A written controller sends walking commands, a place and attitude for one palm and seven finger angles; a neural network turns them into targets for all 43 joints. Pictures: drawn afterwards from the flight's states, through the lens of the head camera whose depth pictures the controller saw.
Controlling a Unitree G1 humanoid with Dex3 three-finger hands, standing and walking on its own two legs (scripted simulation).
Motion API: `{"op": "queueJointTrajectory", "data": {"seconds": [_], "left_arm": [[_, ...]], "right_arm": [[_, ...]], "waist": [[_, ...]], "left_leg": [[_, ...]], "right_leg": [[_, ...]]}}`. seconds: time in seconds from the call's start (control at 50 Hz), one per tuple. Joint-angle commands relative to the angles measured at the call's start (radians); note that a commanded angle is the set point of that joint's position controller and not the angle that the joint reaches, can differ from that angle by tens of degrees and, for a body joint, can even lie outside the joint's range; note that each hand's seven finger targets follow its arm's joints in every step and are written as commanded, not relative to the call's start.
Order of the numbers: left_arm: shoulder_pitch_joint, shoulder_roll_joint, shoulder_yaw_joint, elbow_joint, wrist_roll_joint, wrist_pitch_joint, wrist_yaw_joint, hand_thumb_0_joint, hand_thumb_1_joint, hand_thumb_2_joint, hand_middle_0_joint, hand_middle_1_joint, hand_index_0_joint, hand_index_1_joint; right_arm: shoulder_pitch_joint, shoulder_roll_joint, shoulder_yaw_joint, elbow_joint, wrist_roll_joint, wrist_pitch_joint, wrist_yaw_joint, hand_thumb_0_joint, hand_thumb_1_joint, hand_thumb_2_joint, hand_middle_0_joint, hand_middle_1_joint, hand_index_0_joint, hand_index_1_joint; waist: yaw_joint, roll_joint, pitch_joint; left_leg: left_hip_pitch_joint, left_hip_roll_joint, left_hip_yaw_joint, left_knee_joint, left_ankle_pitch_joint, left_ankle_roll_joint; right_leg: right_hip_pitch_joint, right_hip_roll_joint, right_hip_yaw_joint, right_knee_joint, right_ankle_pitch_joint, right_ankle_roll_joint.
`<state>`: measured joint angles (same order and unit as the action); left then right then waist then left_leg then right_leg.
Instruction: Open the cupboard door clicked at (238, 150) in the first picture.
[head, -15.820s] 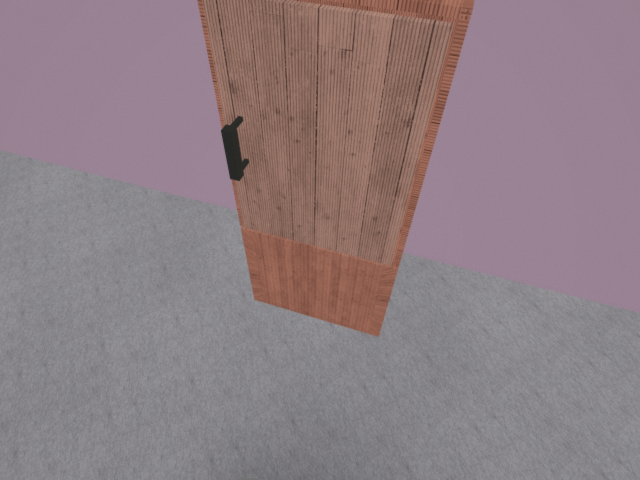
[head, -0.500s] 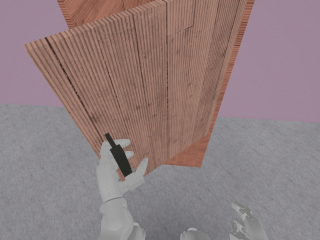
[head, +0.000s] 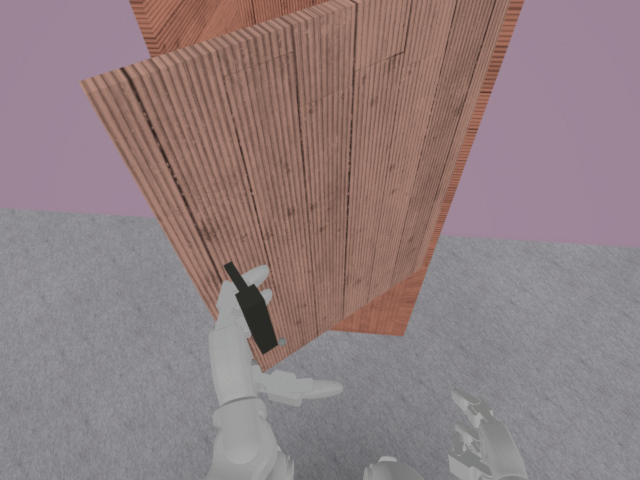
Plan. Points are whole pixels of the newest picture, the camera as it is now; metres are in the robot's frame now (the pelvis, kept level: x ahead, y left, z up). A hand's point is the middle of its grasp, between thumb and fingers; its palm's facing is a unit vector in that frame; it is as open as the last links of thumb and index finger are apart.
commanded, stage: slide the hand sideways off the handle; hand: left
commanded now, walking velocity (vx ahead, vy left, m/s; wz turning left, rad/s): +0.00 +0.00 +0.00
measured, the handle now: (250, 308) +0.32 +0.10 +0.04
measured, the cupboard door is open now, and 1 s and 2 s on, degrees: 40 43 42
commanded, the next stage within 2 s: draw the hand back to the body in 1.30 s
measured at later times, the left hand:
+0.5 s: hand (276, 377) +0.23 +0.06 +0.04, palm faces -0.14 -0.99 +0.02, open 16.1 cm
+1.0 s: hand (230, 409) +0.20 +0.11 +0.04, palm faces -0.11 -0.99 -0.01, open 16.0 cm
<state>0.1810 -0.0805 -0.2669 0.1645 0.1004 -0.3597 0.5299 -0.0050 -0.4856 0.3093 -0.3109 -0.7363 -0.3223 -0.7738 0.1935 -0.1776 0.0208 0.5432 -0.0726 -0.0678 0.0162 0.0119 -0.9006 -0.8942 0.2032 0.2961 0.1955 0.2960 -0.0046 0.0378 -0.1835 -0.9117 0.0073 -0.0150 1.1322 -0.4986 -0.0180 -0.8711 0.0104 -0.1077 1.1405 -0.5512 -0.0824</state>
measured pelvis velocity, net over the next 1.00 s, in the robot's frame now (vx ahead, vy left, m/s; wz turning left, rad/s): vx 0.00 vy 0.02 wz -0.02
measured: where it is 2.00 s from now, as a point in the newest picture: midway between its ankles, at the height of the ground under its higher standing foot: outside the picture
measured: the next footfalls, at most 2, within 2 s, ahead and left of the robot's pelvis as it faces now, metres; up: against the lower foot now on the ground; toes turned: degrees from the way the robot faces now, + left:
none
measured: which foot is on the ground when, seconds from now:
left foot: down 0.00-1.00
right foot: down 0.00-1.00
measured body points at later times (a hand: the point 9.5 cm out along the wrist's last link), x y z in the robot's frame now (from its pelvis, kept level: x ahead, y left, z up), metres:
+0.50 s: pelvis -0.01 +0.02 -0.01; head +0.05 +0.01 +0.44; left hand +0.24 +0.12 +0.04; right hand +0.16 -0.21 -0.09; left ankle +0.03 +0.13 -0.65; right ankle +0.01 -0.07 -0.65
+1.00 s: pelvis +0.00 +0.02 -0.02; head +0.07 +0.01 +0.43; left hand +0.20 +0.16 +0.04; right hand +0.19 -0.20 -0.10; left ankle +0.03 +0.13 -0.65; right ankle +0.01 -0.07 -0.65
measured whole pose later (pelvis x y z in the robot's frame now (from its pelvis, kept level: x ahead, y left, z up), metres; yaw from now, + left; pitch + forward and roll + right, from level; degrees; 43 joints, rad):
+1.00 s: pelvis +0.00 +0.02 -0.02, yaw -1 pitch +17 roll -1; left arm 0.53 0.13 -0.17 -0.18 -0.07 -0.40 -0.04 -0.01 -0.50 0.31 -0.18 -0.31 -0.20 -0.32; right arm 0.23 -0.21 0.02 0.39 0.00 -0.04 0.00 0.01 -0.90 -0.89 0.20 0.30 0.20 0.30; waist 0.00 0.04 -0.18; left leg -0.98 0.01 0.00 1.25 -0.56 0.01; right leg -0.93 0.01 -0.09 1.23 -0.59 -0.06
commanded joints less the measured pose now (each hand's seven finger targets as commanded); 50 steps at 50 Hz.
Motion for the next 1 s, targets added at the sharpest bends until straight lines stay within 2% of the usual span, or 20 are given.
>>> {"op": "queueJointTrajectory", "data": {"seconds": [0.0, 0.08, 0.1, 0.12, 0.16, 0.18, 0.22, 0.26, 0.3, 0.34, 0.36, 0.44, 0.46, 0.5, 0.58, 0.64, 0.84, 0.86, 0.94, 0.98], "left_arm": [[-0.187, -0.104, 0.004, -0.187, 0.016, -0.052, 0.037, 0.0, -0.5, 0.3, -0.15, -0.3, -0.15, -0.3], [-0.245, -0.11, -0.005, -0.186, 0.026, -0.047, 0.049, 0.0, -0.5, 0.3, -0.15, -0.3, -0.15, -0.3], [-0.234, 0.006, -0.195, -0.195, 0.124, -0.081, -0.15, 0.0, -0.5, 0.3, -0.15, -0.3, -0.15, -0.3], [-0.278, 0.064, -0.127, -0.254, 0.086, -0.119, -0.261, 0.0, -0.5, 0.3, -0.15, -0.3, -0.15, -0.3], [-0.284, 0.092, -0.133, -0.316, 0.029, -0.144, -0.422, 0.0, -0.5, 0.3, -0.15, -0.3, -0.15, -0.3], [-0.266, 0.088, -0.143, -0.311, -0.01, -0.146, -0.495, 0.0, -0.5, 0.3, -0.15, -0.3, -0.15, -0.3], [-0.203, 0.06, -0.108, -0.315, -0.124, -0.117, -0.564, 0.0, -0.5, 0.3, -0.15, -0.3, -0.15, -0.3], [-0.141, 0.044, -0.068, -0.328, -0.182, -0.086, -0.558, 0.0, -0.5, 0.3, -0.15, -0.3, -0.15, -0.3], [-0.064, 0.046, -0.036, -0.342, -0.188, -0.067, -0.513, 0.0, -0.5, 0.3, -0.15, -0.3, -0.15, -0.3], [-0.055, 0.081, -0.006, -0.352, -0.158, -0.062, -0.466, 0.0, -0.5, 0.3, -0.15, -0.3, -0.15, -0.3], [-0.026, 0.113, 0.019, -0.351, -0.137, -0.066, -0.445, 0.0, -0.5, 0.3, -0.15, -0.3, -0.15, -0.3], [0.032, 0.115, 0.011, -0.396, -0.091, -0.084, -0.41, 0.0, -0.5, 0.3, -0.15, -0.3, -0.15, -0.3], [0.063, 0.133, 0.028, -0.408, -0.083, -0.084, -0.405, 0.0, -0.5, 0.3, -0.15, -0.3, -0.15, -0.3], [0.101, 0.134, 0.023, -0.416, -0.082, -0.082, -0.408, 0.0, -0.5, 0.3, -0.15, -0.3, -0.15, -0.3], [0.159, 0.146, 0.036, -0.477, -0.097, -0.087, -0.423, 0.0, -0.5, 0.3, -0.15, -0.3, -0.15, -0.3], [0.166, 0.148, 0.036, -0.497, -0.12, -0.091, -0.445, 0.0, -0.5, 0.3, -0.15, -0.3, -0.15, -0.3], [0.329, 0.211, 0.125, -0.546, -0.17, -0.108, -0.521, 0.0, -0.5, 0.3, -0.15, -0.3, -0.15, -0.3], [0.356, 0.233, 0.155, -0.539, -0.174, -0.103, -0.525, 0.0, -0.5, 0.3, -0.15, -0.3, -0.15, -0.3], [0.355, 0.237, 0.164, -0.558, -0.198, -0.11, -0.56, 0.0, -0.5, 0.3, -0.15, -0.3, -0.15, -0.3], [0.376, 0.262, 0.205, -0.547, -0.21, -0.114, -0.576, 0.0, -0.5, 0.3, -0.15, -0.3, -0.15, -0.3]], "right_arm": [[-0.063, -0.092, -0.037, -0.143, 0.003, -0.049, -0.006, 0.0, -0.9, -0.9, 0.2, 0.3, 0.2, 0.3], [-0.07, -0.093, -0.037, -0.141, 0.003, -0.049, -0.006, 0.0, -0.9, -0.9, 0.2, 0.3, 0.2, 0.3], [-0.007, -0.137, -0.035, -0.122, 0.011, -0.045, 0.001, 0.0, -0.9, -0.9, 0.2, 0.3, 0.2, 0.3], [-0.008, -0.122, -0.045, -0.146, 0.018, -0.041, -0.003, 0.0, -0.9, -0.9, 0.2, 0.3, 0.2, 0.3], [-0.008, -0.129, -0.046, -0.175, 0.032, -0.042, -0.011, 0.0, -0.9, -0.9, 0.2, 0.3, 0.2, 0.3], [-0.004, -0.13, -0.045, -0.182, 0.042, -0.047, -0.014, 0.0, -0.9, -0.9, 0.2, 0.3, 0.2, 0.3], [-0.009, -0.129, -0.039, -0.218, 0.065, -0.053, -0.022, 0.0, -0.9, -0.9, 0.2, 0.3, 0.2, 0.3], [-0.025, -0.134, -0.039, -0.238, 0.076, -0.059, -0.025, 0.0, -0.9, -0.9, 0.2, 0.3, 0.2, 0.3], [-0.016, -0.137, -0.043, -0.253, 0.074, -0.055, -0.021, 0.0, -0.9, -0.9, 0.2, 0.3, 0.2, 0.3], [-0.01, -0.141, -0.044, -0.262, 0.067, -0.049, -0.017, 0.0, -0.9, -0.9, 0.2, 0.3, 0.2, 0.3], [-0.011, -0.143, -0.043, -0.265, 0.063, -0.045, -0.014, 0.0, -0.9, -0.9, 0.2, 0.3, 0.2, 0.3], [-0.008, -0.133, -0.043, -0.285, 0.058, -0.033, -0.001, 0.0, -0.9, -0.9, 0.2, 0.3, 0.2, 0.3], [-0.009, -0.135, -0.048, -0.29, 0.057, -0.031, 0.0, 0.0, -0.9, -0.9, 0.2, 0.3, 0.2, 0.3], [-0.006, -0.132, -0.043, -0.299, 0.059, -0.022, 0.003, 0.0, -0.9, -0.9, 0.2, 0.3, 0.2, 0.3], [-0.005, -0.131, -0.044, -0.312, 0.06, -0.018, -0.002, 0.0, -0.9, -0.9, 0.2, 0.3, 0.2, 0.3], [-0.001, -0.135, -0.042, -0.314, 0.063, -0.019, -0.007, 0.0, -0.9, -0.9, 0.2, 0.3, 0.2, 0.3], [0.004, -0.131, -0.05, -0.318, 0.068, -0.026, -0.021, 0.0, -0.9, -0.9, 0.2, 0.3, 0.2, 0.3], [0.003, -0.133, -0.052, -0.317, 0.07, -0.022, -0.023, 0.0, -0.9, -0.9, 0.2, 0.3, 0.2, 0.3], [0.001, -0.131, -0.054, -0.313, 0.073, -0.024, -0.031, 0.0, -0.9, -0.9, 0.2, 0.3, 0.2, 0.3], [-0.007, -0.132, -0.058, -0.309, 0.074, -0.023, -0.037, 0.0, -0.9, -0.9, 0.2, 0.3, 0.2, 0.3]], "waist": [[-0.024, -0.106, -0.198], [-0.025, -0.086, -0.206], [-0.108, -0.123, -0.162], [-0.079, -0.089, -0.217], [-0.071, -0.029, -0.268], [-0.077, -0.032, -0.259], [-0.067, -0.068, -0.222], [-0.039, -0.069, -0.21], [-0.026, -0.098, -0.205], [-0.03, -0.131, -0.19], [-0.014, -0.115, -0.179], [-0.01, -0.074, -0.179], [0.0, -0.065, -0.2], [-0.006, -0.057, -0.17], [0.001, -0.04, -0.191], [-0.019, -0.072, -0.156], [0.004, -0.065, -0.201], [0.015, -0.06, -0.2], [-0.006, -0.068, -0.176], [0.003, -0.073, -0.177]], "left_leg": [[0.137, -0.031, -0.022, -0.109, 0.148, 0.031], [0.146, -0.031, -0.024, -0.11, 0.142, 0.032], [0.14, -0.03, -0.015, -0.076, 0.147, 0.05], [0.127, -0.032, -0.016, -0.067, 0.155, 0.052], [0.155, -0.033, -0.015, -0.061, 0.172, 0.056], [0.166, -0.034, -0.021, -0.062, 0.172, 0.056], [0.15, -0.033, -0.025, -0.079, 0.13, 0.055], [0.155, -0.032, -0.034, -0.102, 0.117, 0.05], [0.159, -0.028, -0.036, -0.109, 0.126, 0.047], [0.129, -0.029, -0.033, -0.099, 0.112, 0.047], [0.11, -0.029, -0.034, -0.1, 0.114, 0.045], [0.117, -0.029, -0.027, -0.099, 0.103, 0.041], [0.119, -0.027, -0.029, -0.097, 0.121, 0.041], [0.115, -0.026, -0.025, -0.1, 0.103, 0.039], [0.127, -0.026, -0.024, -0.096, 0.126, 0.037], [0.105, -0.025, -0.029, -0.091, 0.092, 0.04], [0.085, -0.029, -0.018, -0.05, 0.168, 0.039], [0.079, -0.029, -0.022, -0.054, 0.188, 0.038], [0.056, -0.029, -0.016, -0.029, 0.161, 0.039], [0.038, -0.028, -0.015, -0.018, 0.167, 0.038]], "right_leg": [[0.129, -0.019, 0.096, -0.227, 0.236, 0.061], [0.108, -0.014, 0.085, -0.219, 0.203, 0.053], [0.076, -0.025, 0.121, -0.207, 0.278, 0.062], [0.114, -0.034, 0.131, -0.196, 0.307, 0.055], [0.138, -0.035, 0.139, -0.179, 0.325, 0.045], [0.126, -0.034, 0.138, -0.181, 0.319, 0.046], [0.136, -0.027, 0.136, -0.213, 0.242, 0.05], [0.126, -0.019, 0.111, -0.213, 0.18, 0.045], [0.113, -0.013, 0.086, -0.197, 0.183, 0.048], [0.102, -0.014, 0.089, -0.189, 0.167, 0.052], [0.104, -0.011, 0.087, -0.178, 0.158, 0.045], [0.078, -0.009, 0.089, -0.158, 0.151, 0.04], [0.084, -0.006, 0.086, -0.147, 0.166, 0.037], [0.072, -0.005, 0.088, -0.153, 0.158, 0.039], [0.082, 0.0, 0.086, -0.141, 0.187, 0.038], [0.068, 0.003, 0.084, -0.151, 0.158, 0.045], [0.108, 0.004, 0.096, -0.122, 0.266, 0.049], [0.122, 0.008, 0.09, -0.113, 0.28, 0.044], [0.102, 0.003, 0.108, -0.124, 0.271, 0.056], [0.111, 0.003, 0.117, -0.122, 0.274, 0.056]]}}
